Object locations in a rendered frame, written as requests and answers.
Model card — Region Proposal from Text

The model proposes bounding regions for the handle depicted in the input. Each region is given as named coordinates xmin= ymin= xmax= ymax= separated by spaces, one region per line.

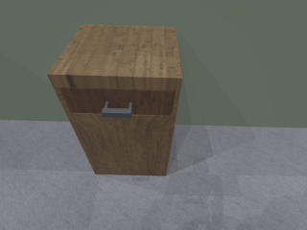
xmin=102 ymin=102 xmax=132 ymax=118

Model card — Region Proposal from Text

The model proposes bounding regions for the cabinet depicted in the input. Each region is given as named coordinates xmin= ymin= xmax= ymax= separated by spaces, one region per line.
xmin=47 ymin=24 xmax=182 ymax=176

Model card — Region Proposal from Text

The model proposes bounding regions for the drawer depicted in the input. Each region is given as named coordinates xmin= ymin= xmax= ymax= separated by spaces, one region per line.
xmin=60 ymin=87 xmax=174 ymax=116

